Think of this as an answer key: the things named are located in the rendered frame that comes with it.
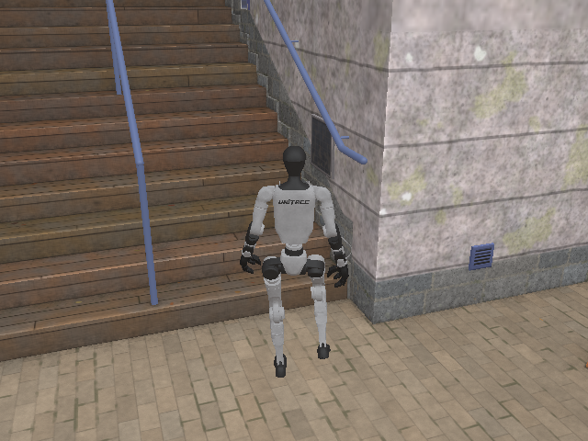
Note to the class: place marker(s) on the left robot thigh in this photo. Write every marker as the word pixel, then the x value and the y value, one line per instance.
pixel 271 270

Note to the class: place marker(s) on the left robot forearm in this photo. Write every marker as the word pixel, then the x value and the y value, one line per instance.
pixel 250 243

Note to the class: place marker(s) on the right robot upper arm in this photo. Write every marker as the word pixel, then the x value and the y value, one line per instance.
pixel 327 209

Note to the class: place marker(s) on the left robot upper arm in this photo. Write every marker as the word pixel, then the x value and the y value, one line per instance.
pixel 265 194

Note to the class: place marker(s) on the robot left foot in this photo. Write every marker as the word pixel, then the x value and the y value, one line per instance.
pixel 280 369

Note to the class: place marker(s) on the right robot forearm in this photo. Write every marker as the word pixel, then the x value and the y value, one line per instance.
pixel 337 248

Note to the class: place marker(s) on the left robot hand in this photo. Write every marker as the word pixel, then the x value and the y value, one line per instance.
pixel 252 260

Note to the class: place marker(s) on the right robot hand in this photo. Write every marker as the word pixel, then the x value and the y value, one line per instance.
pixel 343 273

